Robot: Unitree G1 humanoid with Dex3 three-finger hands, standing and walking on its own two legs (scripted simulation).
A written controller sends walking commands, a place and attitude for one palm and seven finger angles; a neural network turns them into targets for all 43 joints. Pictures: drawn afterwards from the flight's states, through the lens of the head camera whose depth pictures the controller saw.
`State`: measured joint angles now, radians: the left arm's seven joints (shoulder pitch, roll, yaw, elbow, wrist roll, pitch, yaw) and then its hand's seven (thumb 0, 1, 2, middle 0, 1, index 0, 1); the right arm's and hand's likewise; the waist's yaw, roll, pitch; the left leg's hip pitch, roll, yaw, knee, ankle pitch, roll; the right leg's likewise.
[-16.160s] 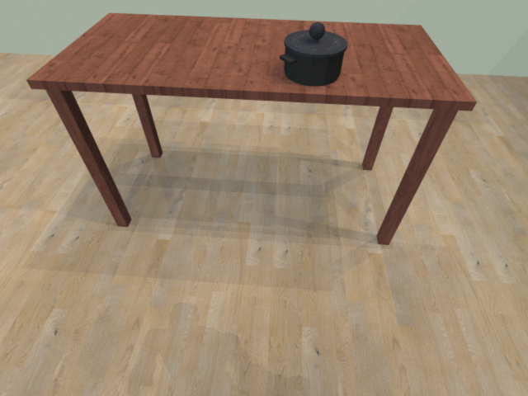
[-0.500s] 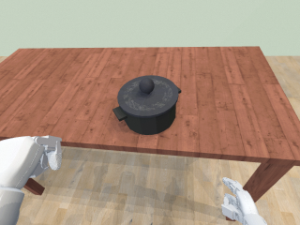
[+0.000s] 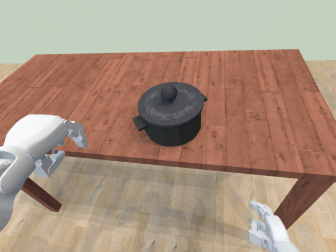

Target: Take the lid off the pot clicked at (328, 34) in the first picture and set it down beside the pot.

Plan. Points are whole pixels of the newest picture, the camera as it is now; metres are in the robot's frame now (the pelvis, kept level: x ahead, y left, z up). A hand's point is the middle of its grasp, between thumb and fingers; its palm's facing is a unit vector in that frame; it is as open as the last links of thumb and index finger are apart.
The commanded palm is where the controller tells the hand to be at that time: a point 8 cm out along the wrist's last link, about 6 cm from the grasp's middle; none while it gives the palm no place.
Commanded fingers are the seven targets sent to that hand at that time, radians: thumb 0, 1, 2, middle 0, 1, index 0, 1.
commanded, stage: reach forward and open the fingers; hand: left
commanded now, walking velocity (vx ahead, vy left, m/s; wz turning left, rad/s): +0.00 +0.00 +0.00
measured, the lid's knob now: (169, 92) +0.50 +0.06 +0.13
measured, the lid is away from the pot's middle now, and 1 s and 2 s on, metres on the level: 0.00 0.00 0.00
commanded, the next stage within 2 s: move the open hand above the knob in 0.48 s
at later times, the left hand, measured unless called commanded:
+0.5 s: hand (54, 118) +0.29 +0.25 +0.23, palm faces +0.02 +0.02 -1.00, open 10.1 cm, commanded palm +0.26 +0.24 +0.28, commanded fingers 0.00 -0.39 1.65 -0.86 -0.08 -0.86 -0.08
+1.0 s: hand (92, 98) +0.35 +0.19 +0.23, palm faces +0.00 +0.05 -1.00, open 10.0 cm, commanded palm +0.31 +0.19 +0.28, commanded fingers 0.00 -0.39 1.66 -0.86 -0.08 -0.86 -0.08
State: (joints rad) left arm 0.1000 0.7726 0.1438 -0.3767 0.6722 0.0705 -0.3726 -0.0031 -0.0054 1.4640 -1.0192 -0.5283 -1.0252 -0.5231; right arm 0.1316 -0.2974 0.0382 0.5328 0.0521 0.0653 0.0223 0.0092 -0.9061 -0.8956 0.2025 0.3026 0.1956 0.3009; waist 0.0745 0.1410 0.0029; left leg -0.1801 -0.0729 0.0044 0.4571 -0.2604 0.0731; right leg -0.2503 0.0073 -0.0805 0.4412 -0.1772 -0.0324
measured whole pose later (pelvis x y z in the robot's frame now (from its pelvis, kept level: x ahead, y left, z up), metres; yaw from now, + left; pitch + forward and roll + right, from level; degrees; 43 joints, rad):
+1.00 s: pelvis -0.01 +0.00 +0.00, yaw +0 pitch -1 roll +1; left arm -0.51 0.69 -0.10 -0.05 0.76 0.16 -0.44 0.00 -0.39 1.66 -0.88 -0.09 -0.89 -0.08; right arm 0.11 -0.30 0.06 0.54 0.07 0.09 0.03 0.01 -0.91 -0.90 0.20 0.30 0.19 0.30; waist 0.04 0.13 0.00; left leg -0.20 -0.09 0.02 0.46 -0.25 0.07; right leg -0.29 -0.01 -0.07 0.49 -0.19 -0.03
